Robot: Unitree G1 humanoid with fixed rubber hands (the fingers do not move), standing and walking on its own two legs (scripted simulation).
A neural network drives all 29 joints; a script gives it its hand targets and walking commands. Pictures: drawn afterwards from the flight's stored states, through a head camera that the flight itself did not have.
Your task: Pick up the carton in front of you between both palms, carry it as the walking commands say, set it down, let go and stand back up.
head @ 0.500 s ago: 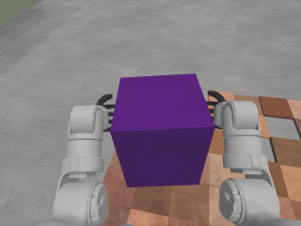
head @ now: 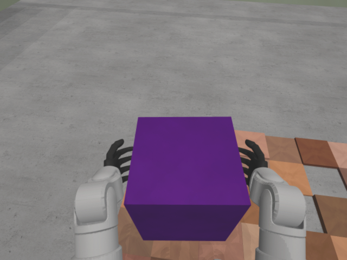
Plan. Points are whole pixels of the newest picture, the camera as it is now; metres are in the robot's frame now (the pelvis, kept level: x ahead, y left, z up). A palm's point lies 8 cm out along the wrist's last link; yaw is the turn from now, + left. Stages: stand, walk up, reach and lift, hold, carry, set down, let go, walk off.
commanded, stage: carry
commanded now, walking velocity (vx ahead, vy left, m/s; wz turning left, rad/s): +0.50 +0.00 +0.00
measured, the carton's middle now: (184, 182) +0.31 -0.01 +0.01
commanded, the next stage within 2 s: none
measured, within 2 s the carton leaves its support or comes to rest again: neither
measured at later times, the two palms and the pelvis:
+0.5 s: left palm (137, 85) +0.55 +0.12 +0.11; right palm (243, 82) +0.56 -0.18 +0.12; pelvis +0.28 -0.04 +0.01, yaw +1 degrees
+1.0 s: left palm (145, 19) +0.95 +0.13 +0.13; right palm (221, 20) +0.95 -0.17 +0.13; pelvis +0.58 -0.02 -0.01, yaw +2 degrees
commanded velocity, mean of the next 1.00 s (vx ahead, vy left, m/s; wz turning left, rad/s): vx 0.50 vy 0.00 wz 0.00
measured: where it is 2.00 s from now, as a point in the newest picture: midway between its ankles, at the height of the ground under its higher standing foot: (183, 128)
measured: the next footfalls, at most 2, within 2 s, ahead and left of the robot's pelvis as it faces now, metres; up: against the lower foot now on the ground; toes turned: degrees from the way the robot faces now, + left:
right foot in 0.14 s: +0.28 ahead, -0.13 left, +0.02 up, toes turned -9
left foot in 0.58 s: +0.47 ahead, +0.07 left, +0.02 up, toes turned +12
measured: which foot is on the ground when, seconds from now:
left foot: down 0.00-0.18, up 0.20-0.56, down 0.58-1.00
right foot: up 0.00-0.12, down 0.14-0.60, up 0.62-1.00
